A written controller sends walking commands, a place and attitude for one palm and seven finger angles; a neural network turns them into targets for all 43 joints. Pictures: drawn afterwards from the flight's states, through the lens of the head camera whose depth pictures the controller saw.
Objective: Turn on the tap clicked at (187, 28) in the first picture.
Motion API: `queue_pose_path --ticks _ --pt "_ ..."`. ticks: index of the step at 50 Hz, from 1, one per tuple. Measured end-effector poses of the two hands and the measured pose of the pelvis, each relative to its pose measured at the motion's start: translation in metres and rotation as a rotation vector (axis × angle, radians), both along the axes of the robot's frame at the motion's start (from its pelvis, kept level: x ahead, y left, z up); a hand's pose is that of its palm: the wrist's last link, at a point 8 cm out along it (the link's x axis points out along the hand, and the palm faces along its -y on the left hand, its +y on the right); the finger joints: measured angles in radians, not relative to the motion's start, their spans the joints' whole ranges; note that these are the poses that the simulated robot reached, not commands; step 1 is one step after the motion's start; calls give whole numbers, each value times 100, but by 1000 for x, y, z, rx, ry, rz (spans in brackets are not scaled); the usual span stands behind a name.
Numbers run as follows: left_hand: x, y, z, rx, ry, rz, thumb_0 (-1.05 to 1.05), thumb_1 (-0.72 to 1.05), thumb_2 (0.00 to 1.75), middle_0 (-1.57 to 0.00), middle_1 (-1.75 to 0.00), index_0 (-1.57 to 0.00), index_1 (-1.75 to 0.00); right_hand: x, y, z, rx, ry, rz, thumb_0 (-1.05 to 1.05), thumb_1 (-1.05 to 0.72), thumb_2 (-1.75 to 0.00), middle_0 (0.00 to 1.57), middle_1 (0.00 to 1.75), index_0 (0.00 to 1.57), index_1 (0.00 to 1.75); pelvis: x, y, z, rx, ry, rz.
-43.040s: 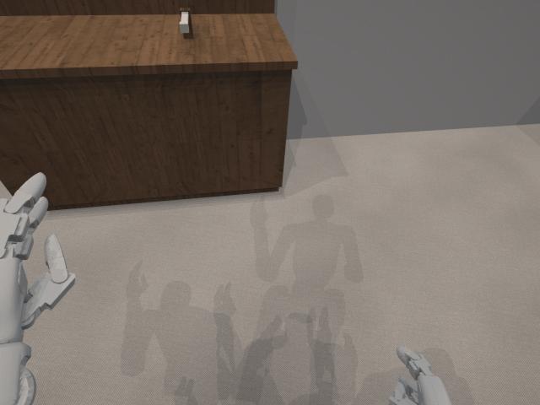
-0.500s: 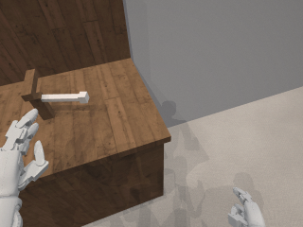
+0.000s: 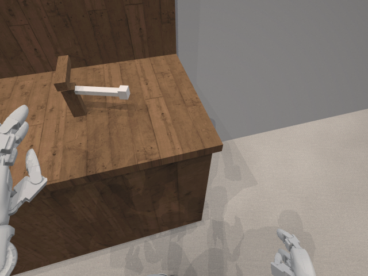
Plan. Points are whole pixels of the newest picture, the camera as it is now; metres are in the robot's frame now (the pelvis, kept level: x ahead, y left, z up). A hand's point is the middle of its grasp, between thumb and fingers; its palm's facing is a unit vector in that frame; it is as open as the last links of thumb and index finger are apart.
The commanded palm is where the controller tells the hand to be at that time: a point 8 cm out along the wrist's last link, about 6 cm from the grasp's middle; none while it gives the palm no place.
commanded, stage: step back with the hand held close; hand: left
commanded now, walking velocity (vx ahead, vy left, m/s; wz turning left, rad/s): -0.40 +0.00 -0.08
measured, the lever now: (124, 92) +0.56 +0.21 +0.08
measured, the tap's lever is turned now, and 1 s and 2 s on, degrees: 70 70 70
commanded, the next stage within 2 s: stop stepping back and stand still in 0.52 s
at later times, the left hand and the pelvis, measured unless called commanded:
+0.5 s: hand (14, 224) +0.15 +0.24 +0.18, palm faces +0.35 -0.85 -0.39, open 7.5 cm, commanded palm +0.11 +0.28 +0.18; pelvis -0.07 +0.01 +0.01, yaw -4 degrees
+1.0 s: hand out of the picture +0.03 +0.21 +0.16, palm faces +0.27 -0.89 -0.36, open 7.5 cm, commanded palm -0.02 +0.26 +0.18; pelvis -0.20 -0.01 +0.01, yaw -5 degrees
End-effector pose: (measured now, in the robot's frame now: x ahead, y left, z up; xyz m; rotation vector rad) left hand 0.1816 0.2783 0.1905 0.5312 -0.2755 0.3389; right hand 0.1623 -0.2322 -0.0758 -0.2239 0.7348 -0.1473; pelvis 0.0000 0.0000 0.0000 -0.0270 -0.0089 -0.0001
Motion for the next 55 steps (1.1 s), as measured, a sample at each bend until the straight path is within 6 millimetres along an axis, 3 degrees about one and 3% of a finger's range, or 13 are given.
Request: queue_pose_path --ticks 6,11,16,20,27,31,34,39,44,49,55 --pt "-28 -3 -1 -14 10 5 1 89 90 -21 -30 -21 -30 -4 0 -4 22 5 1 2 -90 -89 20 30 21 30 -10 -2 -2 -10 -5 -14" --pt "-33 2 -10 -95 -27 -19 1 89 90 -21 -30 -21 -30 -13 2 4 -23 9 -4 2 -90 -89 20 30 21 30 -15 6 -2 -5 7 2" --pt "-33 21 -14 -80 -18 -14 1 88 90 -21 -30 -21 -30 -23 12 15 -48 -13 -3 2 -90 -89 20 30 21 30 -39 14 -1 11 8 -11" --pt "-46 21 -3 -52 -2 -18 1 89 90 -21 -30 -21 -30 -38 21 21 -16 -40 5 1 -90 -89 20 30 21 30 -54 14 6 -7 27 -22" --pt "-74 -7 0 -80 28 -49 1 89 90 -20 -30 -20 -30 -74 21 11 40 -17 14 1 -90 -89 20 30 21 30 -84 3 8 9 73 -79" --pt "-86 -31 -4 -62 62 -102 1 89 90 -20 -30 -20 -30 -100 6 -4 60 5 -1 1 -90 -89 21 30 21 30 -113 -7 3 4 66 -100" --pt "-98 -43 2 -36 63 -153 1 89 90 -21 -30 -21 -30 -127 -8 -5 70 36 -65 1 -90 -89 21 30 21 30 -125 -12 6 3 56 -108" --pt "-121 -34 1 -30 59 -133 1 88 90 -21 -30 -21 -30 -167 -35 9 14 28 -148 2 -90 -89 20 30 21 30 -133 -15 8 26 71 -120" --pt "-137 -19 -16 -121 71 -64 1 89 90 -21 -30 -21 -30 -199 -52 17 -50 24 -182 2 -90 -89 20 30 20 30 -161 -10 7 27 28 -104" --pt "-174 -26 -19 -140 84 -86 1 89 90 -21 -30 -20 -30 -228 -50 25 -68 -33 -168 2 -90 -89 20 30 20 30 -194 -8 7 21 -4 -91" --pt "-225 -20 -3 -95 12 -70 1 89 90 -21 -30 -21 -30 -260 -35 16 -42 -7 -135 1 -90 -89 20 30 20 30 -222 -6 8 8 -6 -76"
